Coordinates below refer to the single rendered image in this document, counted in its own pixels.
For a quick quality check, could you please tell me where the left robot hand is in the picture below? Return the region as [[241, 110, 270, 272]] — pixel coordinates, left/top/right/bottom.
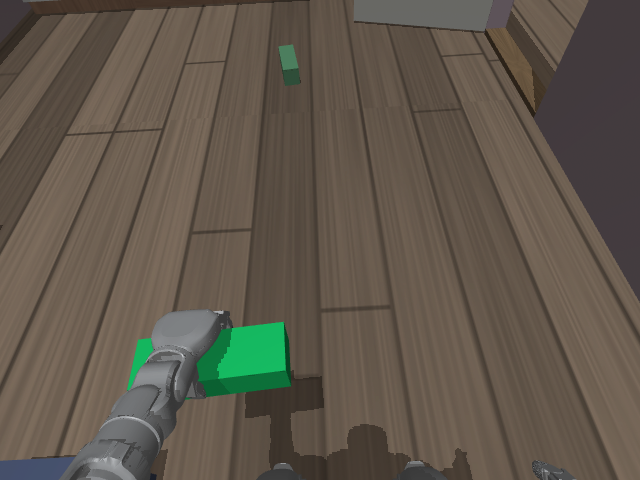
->
[[151, 309, 233, 399]]

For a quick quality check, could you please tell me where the left robot arm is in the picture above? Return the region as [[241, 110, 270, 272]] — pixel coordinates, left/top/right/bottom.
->
[[59, 346, 197, 480]]

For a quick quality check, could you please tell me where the right robot hand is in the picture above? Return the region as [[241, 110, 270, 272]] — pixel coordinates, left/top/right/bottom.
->
[[532, 460, 577, 480]]

